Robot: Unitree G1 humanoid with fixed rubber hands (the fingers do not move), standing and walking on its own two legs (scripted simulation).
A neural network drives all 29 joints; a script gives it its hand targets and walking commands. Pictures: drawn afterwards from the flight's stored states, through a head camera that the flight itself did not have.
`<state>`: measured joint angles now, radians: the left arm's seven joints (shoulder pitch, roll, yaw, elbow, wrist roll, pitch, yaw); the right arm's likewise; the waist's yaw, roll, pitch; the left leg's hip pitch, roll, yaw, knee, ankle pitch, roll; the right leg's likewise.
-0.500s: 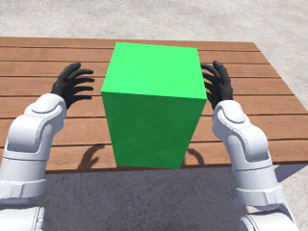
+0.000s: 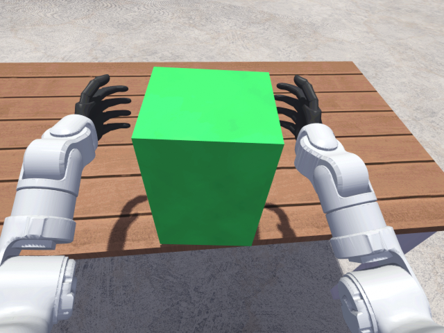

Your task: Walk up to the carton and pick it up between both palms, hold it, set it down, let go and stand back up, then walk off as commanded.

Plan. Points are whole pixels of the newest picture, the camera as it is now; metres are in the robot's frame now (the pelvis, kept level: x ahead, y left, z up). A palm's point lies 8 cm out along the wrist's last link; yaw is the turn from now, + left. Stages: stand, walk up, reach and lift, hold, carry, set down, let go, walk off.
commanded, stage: reach and lift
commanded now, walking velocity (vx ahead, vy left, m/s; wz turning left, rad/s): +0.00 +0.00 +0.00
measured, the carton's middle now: (208, 167) +0.40 +0.01 +0.10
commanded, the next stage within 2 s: none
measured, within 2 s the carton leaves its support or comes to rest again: neither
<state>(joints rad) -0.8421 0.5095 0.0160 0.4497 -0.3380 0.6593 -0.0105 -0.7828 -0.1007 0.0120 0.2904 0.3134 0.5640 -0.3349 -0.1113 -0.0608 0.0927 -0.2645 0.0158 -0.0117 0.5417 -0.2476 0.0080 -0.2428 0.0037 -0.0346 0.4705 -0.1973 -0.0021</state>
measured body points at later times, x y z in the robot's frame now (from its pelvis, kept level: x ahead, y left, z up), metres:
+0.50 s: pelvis +0.00 +0.00 +0.00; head +0.04 +0.03 +0.45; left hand +0.46 +0.17 +0.12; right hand +0.40 -0.17 +0.13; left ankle +0.03 +0.11 -0.74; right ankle +0.03 -0.12 -0.74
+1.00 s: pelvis +0.01 +0.00 +0.00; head +0.04 +0.03 +0.45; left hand +0.47 +0.14 +0.11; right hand +0.41 -0.16 +0.12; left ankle +0.03 +0.11 -0.74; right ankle +0.03 -0.12 -0.74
